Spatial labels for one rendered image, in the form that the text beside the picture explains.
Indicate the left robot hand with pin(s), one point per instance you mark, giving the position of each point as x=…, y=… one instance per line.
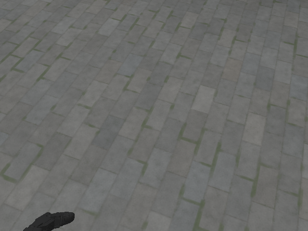
x=48, y=221

